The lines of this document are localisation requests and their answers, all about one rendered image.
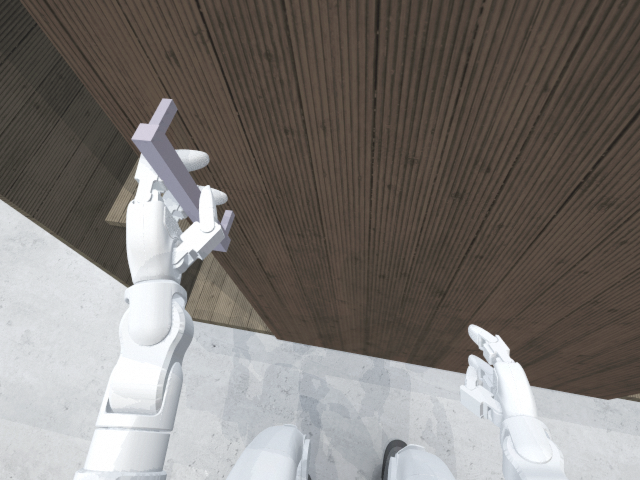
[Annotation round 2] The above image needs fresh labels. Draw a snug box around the right robot thigh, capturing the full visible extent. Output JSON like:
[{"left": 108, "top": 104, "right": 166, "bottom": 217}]
[{"left": 388, "top": 449, "right": 456, "bottom": 480}]

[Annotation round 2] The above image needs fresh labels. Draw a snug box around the right robot shin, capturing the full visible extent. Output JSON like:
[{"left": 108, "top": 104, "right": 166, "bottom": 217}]
[{"left": 397, "top": 444, "right": 426, "bottom": 454}]

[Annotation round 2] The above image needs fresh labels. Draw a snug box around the robot left hand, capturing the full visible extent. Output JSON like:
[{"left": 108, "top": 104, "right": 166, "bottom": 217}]
[{"left": 126, "top": 150, "right": 228, "bottom": 285}]

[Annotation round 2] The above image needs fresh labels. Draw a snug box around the robot right hand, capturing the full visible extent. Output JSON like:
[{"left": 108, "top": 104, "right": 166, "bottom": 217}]
[{"left": 460, "top": 324, "right": 539, "bottom": 428}]

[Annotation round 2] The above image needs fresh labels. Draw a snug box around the left robot forearm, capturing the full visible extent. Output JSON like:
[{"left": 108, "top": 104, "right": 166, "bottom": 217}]
[{"left": 73, "top": 279, "right": 194, "bottom": 480}]

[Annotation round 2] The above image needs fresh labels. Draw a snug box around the right robot forearm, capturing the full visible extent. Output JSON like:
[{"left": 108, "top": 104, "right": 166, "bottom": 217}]
[{"left": 500, "top": 416, "right": 568, "bottom": 480}]

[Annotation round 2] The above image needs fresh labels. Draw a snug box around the wardrobe door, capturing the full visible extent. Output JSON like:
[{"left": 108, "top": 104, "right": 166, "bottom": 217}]
[{"left": 20, "top": 0, "right": 640, "bottom": 400}]

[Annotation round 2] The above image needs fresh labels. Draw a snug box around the handle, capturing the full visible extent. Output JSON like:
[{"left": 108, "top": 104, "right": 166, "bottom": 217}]
[{"left": 131, "top": 98, "right": 235, "bottom": 252}]

